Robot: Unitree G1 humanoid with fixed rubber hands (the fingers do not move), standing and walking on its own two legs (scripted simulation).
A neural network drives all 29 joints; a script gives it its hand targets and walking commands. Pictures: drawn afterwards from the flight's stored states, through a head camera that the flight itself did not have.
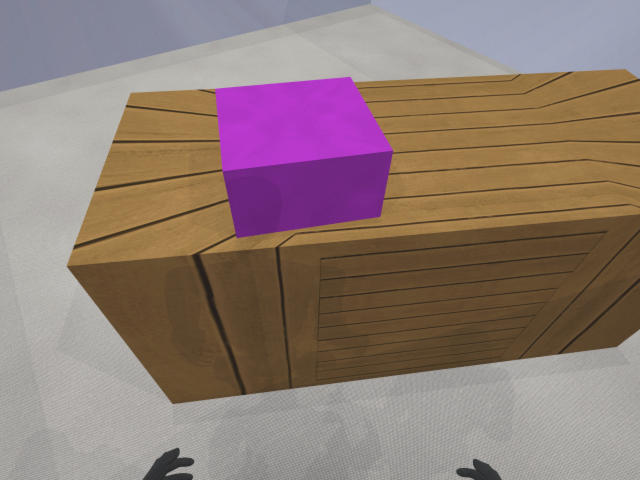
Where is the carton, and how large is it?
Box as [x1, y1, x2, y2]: [215, 77, 392, 237]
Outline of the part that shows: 350,77 215,89 222,170 237,237 362,219 380,215 392,149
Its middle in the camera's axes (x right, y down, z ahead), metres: -0.04 -0.17 +0.76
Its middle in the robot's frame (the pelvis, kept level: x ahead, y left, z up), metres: +0.69 +0.07 +0.01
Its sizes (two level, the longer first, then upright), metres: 0.279 0.264 0.156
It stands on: a pedestal, 0.69 m high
